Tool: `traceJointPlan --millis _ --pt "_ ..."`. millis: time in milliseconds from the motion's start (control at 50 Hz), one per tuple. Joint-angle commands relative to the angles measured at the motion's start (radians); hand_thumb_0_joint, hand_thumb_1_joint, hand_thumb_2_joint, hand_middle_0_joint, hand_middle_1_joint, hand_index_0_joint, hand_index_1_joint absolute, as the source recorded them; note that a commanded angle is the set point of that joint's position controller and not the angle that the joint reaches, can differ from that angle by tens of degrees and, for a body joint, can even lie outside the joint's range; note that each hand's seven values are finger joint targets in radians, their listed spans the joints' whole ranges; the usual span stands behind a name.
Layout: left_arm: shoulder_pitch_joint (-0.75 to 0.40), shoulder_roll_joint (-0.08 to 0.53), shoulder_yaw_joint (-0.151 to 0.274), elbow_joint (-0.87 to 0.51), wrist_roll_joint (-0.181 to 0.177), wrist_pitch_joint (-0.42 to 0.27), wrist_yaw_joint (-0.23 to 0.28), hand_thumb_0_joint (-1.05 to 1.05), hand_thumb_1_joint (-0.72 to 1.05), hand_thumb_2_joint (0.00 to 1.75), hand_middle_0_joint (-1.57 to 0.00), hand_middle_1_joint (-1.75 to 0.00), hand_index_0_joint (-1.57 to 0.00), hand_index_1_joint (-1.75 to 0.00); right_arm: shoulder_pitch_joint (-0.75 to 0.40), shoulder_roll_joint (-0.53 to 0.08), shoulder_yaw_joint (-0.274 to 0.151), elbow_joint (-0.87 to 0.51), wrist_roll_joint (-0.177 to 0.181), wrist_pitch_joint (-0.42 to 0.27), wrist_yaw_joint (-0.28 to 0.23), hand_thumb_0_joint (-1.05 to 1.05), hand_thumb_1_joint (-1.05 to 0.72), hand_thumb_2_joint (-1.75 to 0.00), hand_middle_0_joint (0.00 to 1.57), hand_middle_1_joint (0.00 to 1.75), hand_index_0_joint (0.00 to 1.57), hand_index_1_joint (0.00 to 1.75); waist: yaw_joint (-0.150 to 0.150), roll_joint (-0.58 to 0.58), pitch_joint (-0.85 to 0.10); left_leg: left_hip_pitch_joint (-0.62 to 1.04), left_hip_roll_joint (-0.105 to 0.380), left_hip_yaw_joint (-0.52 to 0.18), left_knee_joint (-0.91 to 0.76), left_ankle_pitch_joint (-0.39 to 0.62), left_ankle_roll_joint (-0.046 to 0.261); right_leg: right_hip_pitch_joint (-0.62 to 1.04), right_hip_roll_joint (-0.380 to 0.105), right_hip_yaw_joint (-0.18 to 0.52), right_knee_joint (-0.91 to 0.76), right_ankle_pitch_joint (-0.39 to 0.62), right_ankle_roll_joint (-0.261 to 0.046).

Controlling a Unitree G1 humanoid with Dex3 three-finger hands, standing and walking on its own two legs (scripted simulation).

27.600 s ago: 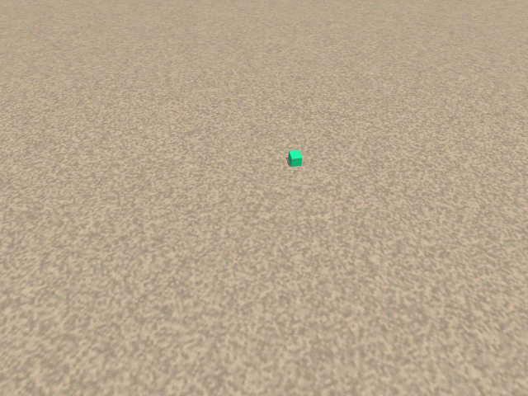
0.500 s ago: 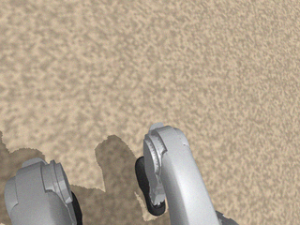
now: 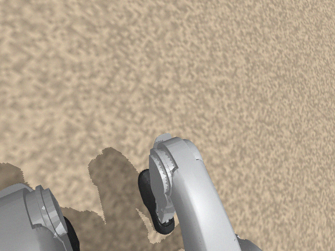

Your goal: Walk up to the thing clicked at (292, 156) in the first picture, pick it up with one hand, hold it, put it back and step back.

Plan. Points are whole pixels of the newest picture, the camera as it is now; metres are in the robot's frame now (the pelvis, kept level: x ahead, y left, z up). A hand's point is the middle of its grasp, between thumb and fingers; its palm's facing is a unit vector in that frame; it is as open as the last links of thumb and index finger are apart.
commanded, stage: rest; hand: left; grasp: from above
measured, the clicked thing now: out of the picture +0.47 +0.34 -0.26
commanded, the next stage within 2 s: open in 0.58 s
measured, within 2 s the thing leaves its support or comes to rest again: rests again in 0.28 s
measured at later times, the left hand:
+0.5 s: hand out of the picture +0.48 +0.32 -0.24, palm faces -0.34 -0.30 -0.89, open 7.6 cm
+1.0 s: hand out of the picture +0.47 +0.32 -0.25, palm faces -0.36 -0.30 -0.89, open 10.4 cm
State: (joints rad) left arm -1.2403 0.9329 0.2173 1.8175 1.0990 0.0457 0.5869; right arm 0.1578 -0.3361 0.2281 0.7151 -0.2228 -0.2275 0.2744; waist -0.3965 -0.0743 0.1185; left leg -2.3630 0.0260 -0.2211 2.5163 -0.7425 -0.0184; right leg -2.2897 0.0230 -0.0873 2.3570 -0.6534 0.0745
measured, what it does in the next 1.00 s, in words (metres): stands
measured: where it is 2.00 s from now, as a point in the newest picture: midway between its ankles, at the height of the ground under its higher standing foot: (119, 236)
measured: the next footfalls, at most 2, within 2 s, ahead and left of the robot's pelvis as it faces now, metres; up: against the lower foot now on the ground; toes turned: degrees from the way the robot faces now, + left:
none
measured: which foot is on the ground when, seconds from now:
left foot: down 0.00-1.00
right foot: down 0.00-1.00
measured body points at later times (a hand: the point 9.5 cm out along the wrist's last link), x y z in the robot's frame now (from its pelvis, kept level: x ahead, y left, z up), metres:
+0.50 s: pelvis +0.00 +0.01 +0.00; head +0.29 +0.12 +0.32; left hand +0.49 +0.33 -0.19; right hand +0.00 -0.24 -0.05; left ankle +0.06 +0.13 -0.28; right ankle +0.11 -0.13 -0.27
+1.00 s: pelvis -0.01 +0.01 +0.00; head +0.30 +0.12 +0.31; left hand +0.49 +0.33 -0.20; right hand +0.00 -0.23 -0.04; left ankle +0.06 +0.13 -0.28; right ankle +0.11 -0.13 -0.27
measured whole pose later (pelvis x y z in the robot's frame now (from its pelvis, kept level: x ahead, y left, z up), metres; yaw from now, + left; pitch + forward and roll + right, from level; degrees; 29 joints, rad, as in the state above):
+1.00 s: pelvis -0.01 +0.01 +0.00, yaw -3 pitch +30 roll -15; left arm -1.27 1.07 0.20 1.85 1.10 0.04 0.62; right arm 0.16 -0.35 0.32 0.65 -0.24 -0.27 0.30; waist -0.46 -0.13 0.21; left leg -2.35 0.03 -0.26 2.52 -0.73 0.00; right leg -2.24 0.03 -0.12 2.32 -0.63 0.08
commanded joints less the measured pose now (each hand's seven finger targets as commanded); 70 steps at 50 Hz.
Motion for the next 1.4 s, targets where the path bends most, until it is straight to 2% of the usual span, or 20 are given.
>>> traceJointPlan --millis 0,40,60,100,160,180,200,220,300,400,440,660,760,860,900,980,1040,1120,1220,1380 --pt "-0.293 0.236 -0.016 -0.137 0.012 -0.004 0.056 0.00 0.64 0.65 -1.11 -0.49 -1.09 -0.51 0.240 -0.311 -0.068 0.026 0.005 -0.003 -0.003 0.00 -0.90 -0.90 0.20 0.30 0.20 0.30 -0.026 0.499 -0.722 0.510 0.015 0.120 -0.255 0.289 0.026 0.440 0.045 -0.147 -0.182 0.276 -0.096" --pt "-0.272 0.222 -0.027 -0.115 0.013 -0.002 0.054 0.00 0.65 0.63 -1.11 -0.49 -1.09 -0.51 0.229 -0.314 -0.069 0.026 0.006 -0.005 -0.002 0.00 -0.90 -0.90 0.20 0.30 0.20 0.30 -0.033 0.499 -0.688 0.509 0.016 0.113 -0.261 0.276 0.024 0.413 0.047 -0.154 -0.181 0.262 -0.098" --pt "-0.275 0.207 -0.036 -0.074 0.017 0.001 0.051 0.00 0.65 0.64 -1.10 -0.51 -1.09 -0.52 0.238 -0.310 -0.064 0.025 0.000 -0.007 0.001 0.00 -0.90 -0.90 0.20 0.30 0.20 0.30 -0.064 0.470 -0.644 0.483 0.016 0.114 -0.242 0.261 0.030 0.411 0.047 -0.155 -0.188 0.262 -0.094" --pt "-0.285 0.258 0.005 -0.103 0.015 0.002 0.058 0.00 0.66 0.64 -1.11 -0.50 -1.10 -0.52 0.249 -0.328 -0.064 0.020 0.001 -0.012 0.003 0.00 -0.90 -0.90 0.20 0.30 0.20 0.30 -0.049 0.489 -0.646 0.498 0.015 0.110 -0.251 0.272 0.026 0.407 0.041 -0.158 -0.181 0.265 -0.095" --pt "-0.319 0.233 -0.029 -0.156 0.013 0.002 0.064 0.00 0.63 0.67 -1.09 -0.52 -1.07 -0.54 0.232 -0.323 -0.053 0.008 0.000 -0.013 0.007 0.00 -0.90 -0.90 0.20 0.30 0.20 0.30 -0.054 0.528 -0.687 0.549 0.022 0.100 -0.253 0.319 0.019 0.417 0.048 -0.162 -0.180 0.304 -0.097" --pt "-0.273 0.252 -0.001 -0.069 0.016 0.010 0.070 0.00 0.66 0.65 -1.10 -0.54 -1.09 -0.55 0.245 -0.328 -0.052 0.018 -0.006 -0.015 0.010 0.00 -0.90 -0.90 0.20 0.30 0.20 0.30 -0.074 0.499 -0.644 0.521 0.021 0.101 -0.243 0.309 0.023 0.419 0.045 -0.167 -0.177 0.303 -0.095" --pt "-0.292 0.227 -0.027 -0.100 0.004 0.005 0.064 0.00 0.67 0.66 -1.10 -0.55 -1.09 -0.56 0.234 -0.328 -0.050 0.006 -0.003 -0.018 0.015 0.00 -0.90 -0.90 0.20 0.30 0.20 0.30 -0.071 0.493 -0.621 0.479 0.019 0.105 -0.241 0.283 0.029 0.416 0.048 -0.159 -0.185 0.282 -0.092" --pt "-0.259 0.265 0.005 -0.070 0.005 0.009 0.071 0.00 0.64 0.68 -1.09 -0.53 -1.08 -0.55 0.252 -0.334 -0.050 0.023 -0.007 -0.018 0.014 0.00 -0.90 -0.90 0.20 0.30 0.20 0.30 -0.068 0.485 -0.629 0.487 0.020 0.104 -0.246 0.293 0.027 0.436 0.047 -0.164 -0.188 0.292 -0.092" --pt "-0.296 0.243 -0.038 -0.095 0.001 0.003 0.060 0.00 0.61 0.65 -1.07 -0.52 -1.05 -0.54 0.232 -0.333 -0.038 0.010 -0.006 -0.025 0.017 0.00 -0.90 -0.90 0.20 0.30 0.20 0.30 -0.080 0.492 -0.621 0.494 0.024 0.096 -0.244 0.272 0.027 0.427 0.050 -0.168 -0.190 0.275 -0.093" --pt "-0.272 0.294 0.000 -0.117 0.013 0.003 0.067 0.00 0.64 0.68 -1.08 -0.54 -1.07 -0.55 0.252 -0.345 -0.035 0.007 -0.005 -0.029 0.023 0.00 -0.90 -0.90 0.20 0.30 0.20 0.30 -0.071 0.518 -0.636 0.527 0.024 0.089 -0.249 0.309 0.022 0.436 0.047 -0.172 -0.188 0.297 -0.093" --pt "-0.286 0.247 -0.042 -0.098 0.012 0.005 0.065 0.00 0.61 0.66 -1.06 -0.55 -1.05 -0.56 0.232 -0.337 -0.032 0.000 -0.006 -0.031 0.025 0.00 -0.91 -0.90 0.20 0.30 0.20 0.30 -0.088 0.539 -0.622 0.547 0.028 0.081 -0.251 0.300 0.017 0.407 0.053 -0.179 -0.178 0.293 -0.097" --pt "-0.246 0.275 -0.031 -0.036 0.013 0.007 0.065 0.00 0.60 0.68 -1.03 -0.58 -1.02 -0.59 0.228 -0.358 -0.012 -0.017 -0.004 -0.030 0.025 0.00 -0.90 -0.90 0.20 0.30 0.20 0.30 -0.100 0.497 -0.549 0.493 0.027 0.065 -0.267 0.256 0.021 0.395 0.051 -0.187 -0.193 0.262 -0.093" --pt "-0.270 0.299 -0.030 -0.071 0.015 0.000 0.068 0.00 0.20 0.67 -0.64 -0.63 -0.63 -0.64 0.228 -0.357 -0.006 -0.022 -0.002 -0.029 0.020 0.00 -0.89 -0.90 0.20 0.30 0.20 0.30 -0.097 0.515 -0.579 0.518 0.029 0.058 -0.274 0.262 0.018 0.410 0.048 -0.187 -0.190 0.267 -0.093" --pt "-0.282 0.310 -0.035 -0.077 0.006 -0.007 0.071 0.00 -0.13 0.74 -0.48 -0.70 -0.47 -0.71 0.231 -0.355 0.002 -0.030 -0.002 -0.032 0.019 0.00 -0.90 -0.90 0.20 0.30 0.20 0.30 -0.110 0.494 -0.554 0.493 0.028 0.067 -0.260 0.257 0.024 0.426 0.050 -0.181 -0.204 0.274 -0.088" --pt "-0.264 0.300 -0.046 -0.058 0.005 -0.005 0.070 0.00 -0.18 0.77 -0.45 -0.71 -0.43 -0.73 0.233 -0.360 0.003 -0.031 -0.008 -0.032 0.020 0.00 -0.89 -0.90 0.20 0.30 0.20 0.30 -0.124 0.502 -0.540 0.497 0.029 0.071 -0.261 0.253 0.023 0.439 0.053 -0.182 -0.209 0.272 -0.088" --pt "-0.292 0.331 -0.033 -0.116 0.004 -0.006 0.078 0.00 -0.30 0.83 -0.35 -0.76 -0.33 -0.79 0.239 -0.368 -0.004 -0.026 -0.005 -0.033 0.017 0.00 -0.89 -0.90 0.20 0.30 0.20 0.30 -0.105 0.567 -0.606 0.568 0.035 0.058 -0.278 0.296 0.010 0.442 0.052 -0.188 -0.199 0.298 -0.094" --pt "-0.261 0.299 -0.055 -0.077 0.007 0.002 0.074 0.00 -0.37 0.85 -0.29 -0.80 -0.26 -0.82 0.231 -0.355 0.009 -0.028 -0.004 -0.033 0.019 0.00 -0.89 -0.90 0.20 0.30 0.20 0.30 -0.125 0.536 -0.560 0.537 0.035 0.059 -0.266 0.299 0.012 0.438 0.054 -0.189 -0.200 0.309 -0.090" --pt "-0.253 0.319 -0.048 -0.093 -0.001 0.004 0.076 0.00 -0.47 0.96 -0.21 -0.87 -0.18 -0.90 0.233 -0.372 -0.004 -0.030 -0.004 -0.032 0.017 0.00 -0.89 -0.90 0.20 0.30 0.20 0.30 -0.107 0.535 -0.579 0.535 0.033 0.067 -0.269 0.299 0.015 0.463 0.058 -0.184 -0.215 0.308 -0.092" --pt "-0.258 0.310 -0.054 -0.079 -0.011 0.006 0.066 0.00 -0.55 1.03 -0.13 -0.94 -0.10 -0.97 0.238 -0.368 0.001 -0.032 -0.003 -0.034 0.018 0.00 -0.89 -0.90 0.20 0.30 0.20 0.30 -0.127 0.503 -0.536 0.495 0.032 0.071 -0.267 0.270 0.021 0.462 0.057 -0.183 -0.225 0.292 -0.089" --pt "-0.236 0.314 -0.047 -0.089 -0.008 0.003 0.060 0.00 -0.61 1.07 -0.09 -0.97 -0.06 -1.00 0.240 -0.369 0.003 -0.033 0.001 -0.041 0.017 0.00 -0.89 -0.90 0.20 0.30 0.20 0.30 -0.117 0.545 -0.561 0.565 0.038 0.052 -0.293 0.296 0.008 0.445 0.049 -0.190 -0.213 0.300 -0.093"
